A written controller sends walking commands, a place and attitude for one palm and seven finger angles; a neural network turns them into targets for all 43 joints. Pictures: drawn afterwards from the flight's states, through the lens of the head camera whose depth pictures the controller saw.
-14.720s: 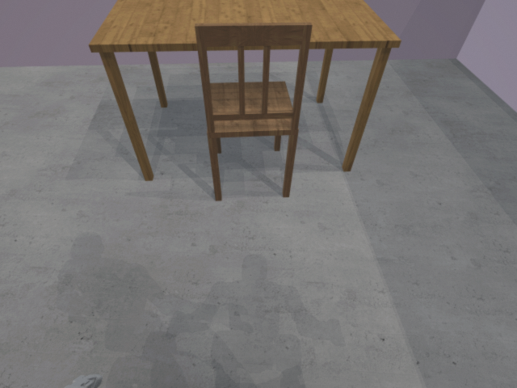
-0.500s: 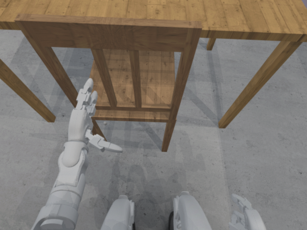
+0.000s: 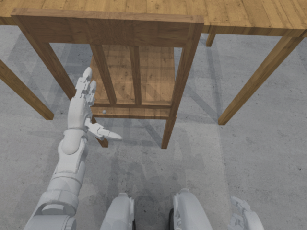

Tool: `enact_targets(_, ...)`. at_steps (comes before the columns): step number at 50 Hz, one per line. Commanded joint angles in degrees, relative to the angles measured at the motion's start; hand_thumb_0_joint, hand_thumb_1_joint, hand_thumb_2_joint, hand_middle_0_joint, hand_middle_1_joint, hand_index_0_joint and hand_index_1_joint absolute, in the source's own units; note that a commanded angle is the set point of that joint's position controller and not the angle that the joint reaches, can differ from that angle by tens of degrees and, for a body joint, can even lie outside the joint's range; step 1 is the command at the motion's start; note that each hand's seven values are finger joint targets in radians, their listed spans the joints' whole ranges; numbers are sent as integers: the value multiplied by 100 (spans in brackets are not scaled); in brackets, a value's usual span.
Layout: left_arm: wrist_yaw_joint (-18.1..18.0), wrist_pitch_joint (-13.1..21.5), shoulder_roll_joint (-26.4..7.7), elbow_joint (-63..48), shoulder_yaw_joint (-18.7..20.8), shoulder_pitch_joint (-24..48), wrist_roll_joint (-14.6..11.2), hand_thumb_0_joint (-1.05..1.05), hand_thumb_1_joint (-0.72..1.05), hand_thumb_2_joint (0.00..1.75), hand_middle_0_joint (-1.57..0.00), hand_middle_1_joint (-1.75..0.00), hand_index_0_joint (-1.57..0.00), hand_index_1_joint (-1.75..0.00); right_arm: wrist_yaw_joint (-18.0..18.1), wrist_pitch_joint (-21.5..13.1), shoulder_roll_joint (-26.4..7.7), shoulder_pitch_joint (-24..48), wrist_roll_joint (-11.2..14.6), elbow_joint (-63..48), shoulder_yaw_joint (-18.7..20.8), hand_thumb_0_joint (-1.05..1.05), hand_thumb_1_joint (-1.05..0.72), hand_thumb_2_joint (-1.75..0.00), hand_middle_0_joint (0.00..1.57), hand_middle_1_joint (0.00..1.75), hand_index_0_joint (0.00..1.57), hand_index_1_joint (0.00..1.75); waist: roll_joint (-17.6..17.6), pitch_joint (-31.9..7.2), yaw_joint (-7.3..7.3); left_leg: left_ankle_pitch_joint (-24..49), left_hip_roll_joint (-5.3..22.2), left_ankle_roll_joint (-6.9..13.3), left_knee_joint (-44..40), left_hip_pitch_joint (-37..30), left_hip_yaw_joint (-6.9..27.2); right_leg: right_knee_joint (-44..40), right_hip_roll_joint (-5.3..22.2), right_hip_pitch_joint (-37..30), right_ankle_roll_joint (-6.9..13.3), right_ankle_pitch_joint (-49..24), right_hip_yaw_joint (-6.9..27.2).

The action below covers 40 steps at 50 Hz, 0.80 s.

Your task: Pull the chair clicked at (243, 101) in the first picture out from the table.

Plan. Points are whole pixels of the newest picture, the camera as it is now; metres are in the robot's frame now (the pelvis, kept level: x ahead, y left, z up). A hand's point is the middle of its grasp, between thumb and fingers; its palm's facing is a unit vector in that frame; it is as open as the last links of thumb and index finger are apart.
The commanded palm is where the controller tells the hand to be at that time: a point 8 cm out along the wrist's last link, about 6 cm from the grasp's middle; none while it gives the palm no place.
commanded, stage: push the fingers through the gap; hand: left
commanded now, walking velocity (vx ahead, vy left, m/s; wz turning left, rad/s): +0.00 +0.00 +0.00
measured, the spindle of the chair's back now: (106, 77) +0.53 +0.14 +0.01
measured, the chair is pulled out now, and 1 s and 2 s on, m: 0.00 0.00 0.00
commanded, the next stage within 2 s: hook a spindle and tug to test in 1.34 s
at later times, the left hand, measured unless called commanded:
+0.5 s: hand (107, 95) +0.45 +0.12 +0.02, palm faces -0.04 -1.00 -0.04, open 16.9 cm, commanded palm +0.43 +0.18 +0.03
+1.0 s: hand (109, 81) +0.50 +0.12 +0.03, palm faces -0.03 -1.00 -0.03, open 16.9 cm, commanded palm +0.47 +0.17 +0.03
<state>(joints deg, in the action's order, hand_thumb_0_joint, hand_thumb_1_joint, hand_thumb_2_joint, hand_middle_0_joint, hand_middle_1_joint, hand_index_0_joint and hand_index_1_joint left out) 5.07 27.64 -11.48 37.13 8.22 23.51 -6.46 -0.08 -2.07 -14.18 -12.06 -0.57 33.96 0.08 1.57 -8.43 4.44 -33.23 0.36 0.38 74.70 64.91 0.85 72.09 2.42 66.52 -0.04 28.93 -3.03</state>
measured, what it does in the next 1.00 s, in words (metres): stands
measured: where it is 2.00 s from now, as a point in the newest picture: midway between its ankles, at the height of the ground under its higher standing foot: outside the picture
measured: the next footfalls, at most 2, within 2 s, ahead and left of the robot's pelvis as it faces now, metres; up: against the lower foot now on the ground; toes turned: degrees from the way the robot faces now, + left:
none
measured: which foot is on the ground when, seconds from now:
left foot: down 0.00-1.00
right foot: down 0.00-1.00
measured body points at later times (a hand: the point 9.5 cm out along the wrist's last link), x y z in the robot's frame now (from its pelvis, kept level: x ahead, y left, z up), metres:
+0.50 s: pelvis +0.00 +0.01 +0.00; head +0.14 +0.01 +0.43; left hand +0.45 +0.18 +0.03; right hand +0.08 -0.26 -0.12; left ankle +0.02 +0.11 -0.62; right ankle +0.05 -0.13 -0.62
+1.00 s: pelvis +0.00 +0.00 +0.00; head +0.16 +0.01 +0.42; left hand +0.50 +0.18 +0.03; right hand +0.04 -0.26 -0.13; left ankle +0.02 +0.11 -0.62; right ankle +0.05 -0.13 -0.62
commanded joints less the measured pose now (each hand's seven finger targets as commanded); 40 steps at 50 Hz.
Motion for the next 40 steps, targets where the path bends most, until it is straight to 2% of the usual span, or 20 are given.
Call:
enact_targets(1, 52, 342, -780, -983, 369, 1640, -95, 0, -50, 30, -6, -8, -6, -8, 47, -176, -830, -495, 24, -553, 323, 0, -90, -90, 20, 30, 20, 30, -89, -2781, 90, 1936, -90, 41, -1031, -1310, 48, -888, -172, -1990, 161, -1654, 163)
enact_targets(3, 65, 325, -749, -804, 368, 1721, -105, 0, -50, 30, -6, -8, -6, -8, 38, -149, -818, -509, 31, -540, 313, 0, -90, -90, 20, 30, 20, 30, -171, -2589, 155, 1746, -95, 52, -1024, -1124, -3, -964, -178, -1983, 137, -1574, 195)
enact_targets(4, 61, 356, -884, -777, 445, 1874, -83, 0, -50, 30, -6, -8, -6, -8, 43, -149, -832, -543, 38, -533, 304, 0, -90, -90, 20, 30, 20, 30, -138, -2501, 157, 1697, -91, 49, -1047, -1089, 29, -944, -187, -1931, 156, -1491, 178)
enact_targets(6, 59, 425, -926, -806, 507, 1994, -66, 0, -50, 30, -6, -8, -6, -8, 33, -146, -832, -583, 17, -510, 322, 0, -90, -90, 20, 30, 20, 30, -62, -2699, 154, 1785, -85, 55, -1017, -1174, 10, -921, -186, -1948, 150, -1563, 197)
enact_targets(8, 73, 451, -963, -576, 532, 2160, -57, 0, -50, 30, -6, -8, -6, -8, 30, -126, -845, -624, 11, -461, 312, 0, -90, -90, 20, 30, 20, 30, -133, -2526, 229, 1686, -84, 54, -1007, -1090, 9, -953, -188, -1848, 145, -1477, 194)
enact_targets(10, 85, 528, -958, -606, 472, 2484, -22, 0, -50, 30, -6, -8, -6, -8, 28, -130, -853, -662, 2, -424, 315, 0, -90, -90, 20, 30, 20, 30, 168, -2590, 254, 1720, -71, 39, -1017, -1271, 43, -915, -198, -1660, 160, -1383, 172)
enact_targets(12, 79, 561, -1013, -536, 531, 2601, -15, 0, -50, 30, -6, -8, -6, -8, 26, -116, -879, -731, -15, -389, 338, 0, -90, -90, 20, 30, 20, 30, 173, -2723, 262, 1912, -48, 24, -1007, -1427, 79, -881, -199, -1622, 167, -1476, 143)
enact_targets(13, 78, 578, -1000, -582, 496, 2679, 2, 0, -50, 30, -6, -8, -6, -8, 17, -111, -885, -759, -22, -384, 344, 0, -90, -90, 20, 30, 20, 30, 345, -2853, 241, 2084, -34, -4, -1020, -1595, 120, -832, -199, -1555, 187, -1536, 114)
enact_targets(14, 69, 569, -869, -576, 387, 2734, 6, 0, -50, 30, -6, -8, -6, -8, 4, -100, -890, -806, -26, -375, 354, 0, -90, -90, 20, 30, 20, 30, 380, -2912, 291, 2247, -16, -18, -1022, -1783, 159, -812, -218, -1449, 190, -1577, 69)
enact_targets(18, 2, 480, -861, -228, 462, 2684, 27, 0, -50, 30, -6, -8, -6, -8, -43, -12, -906, -888, -42, -317, 367, 0, -90, -90, 20, 30, 20, 30, 178, -2830, 296, 2301, -17, -14, -1033, -1651, 154, -859, -228, -1544, 174, -1662, 61)
enact_targets(20, -48, 484, -1031, -125, 613, 2705, 75, 0, -50, 30, -6, -8, -6, -8, -47, 31, -921, -923, -47, -321, 361, 0, -90, -90, 20, 30, 20, 30, 127, -2812, 273, 2295, -18, -9, -1043, -1581, 142, -841, -231, -1575, 175, -1678, 61)
enact_targets(23, -111, 528, -1119, 74, 670, 3076, 140, 0, -50, 30, -6, -8, -6, -8, -53, 91, -910, -941, -64, -292, 340, 0, -90, -90, 20, 30, 20, 30, 24, -2612, 365, 2039, -30, 22, -1028, -1354, 114, -879, -240, -1564, 159, -1563, 96)
enact_targets(25, -151, 633, -1165, -68, 681, 3358, 181, 0, -50, 30, -6, -8, -6, -8, -61, 102, -903, -957, -94, -311, 334, 0, -90, -90, 20, 30, 20, 30, 372, -2845, 350, 2189, -29, 4, -1010, -1578, 124, -829, -231, -1465, 175, -1603, 100)
enact_targets(30, -115, 672, -1354, 500, 895, 3383, 219, 0, -50, 30, -6, -8, -6, -8, -71, 163, -915, -1075, -120, -247, 320, 0, -90, -90, 20, 30, 20, 30, 59, -2816, 402, 2185, -37, 35, -941, -1310, 91, -823, -253, -1650, 154, -1762, 130)
enact_targets(32, -68, 671, -1336, 605, 842, 3583, 241, 0, -50, 30, -6, -8, -6, -8, -84, 204, -916, -1066, -119, -254, 314, 0, -90, -90, 20, 30, 20, 30, 200, -2748, 425, 2060, -39, 28, -945, -1293, 93, -835, -251, -1544, 160, -1630, 136)
enact_targets(34, -39, 664, -1337, 798, 862, 3792, 227, 0, -50, 30, -6, -8, -6, -8, -77, 219, -928, -1128, -128, -224, 313, 0, -90, -90, 20, 30, 20, 30, 67, -2748, 520, 1965, -51, 69, -889, -1190, 82, -856, -267, -1533, 144, -1592, 153)
enact_targets(35, -35, 687, -1533, 814, 1008, 3880, 227, 0, -50, 30, -6, -8, -6, -8, -68, 235, -948, -1151, -135, -214, 309, 0, -90, -90, 20, 30, 20, 30, 147, -2821, 482, 2001, -48, 66, -881, -1187, 83, -844, -261, -1575, 148, -1638, 174)
enact_targets(37, 10, 710, -1434, 827, 888, 4136, 235, 0, -50, 30, -6, -8, -6, -8, -77, 257, -931, -1174, -146, -204, 303, 0, -90, -90, 20, 30, 20, 30, 254, -2904, 529, 2034, -50, 62, -868, -1258, 90, -841, -261, -1539, 148, -1649, 171)
enact_targets(39, 38, 757, -1592, 763, 1011, 4230, 215, 0, -50, 30, -6, -8, -6, -8, -69, 266, -952, -1228, -159, -201, 320, 0, -90, -90, 20, 30, 20, 30, 267, -3098, 535, 2205, -38, 70, -814, -1368, 102, -796, -269, -1566, 148, -1798, 183)
enact_targets(40, 54, 760, -1579, 798, 968, 4243, 245, 0, -50, 30, -6, -8, -6, -8, -78, 283, -951, -1228, -157, -191, 311, 0, -90, -90, 20, 30, 20, 30, 461, -3164, 503, 2297, -35, 40, -845, -1490, 126, -786, -261, -1507, 160, -1804, 163)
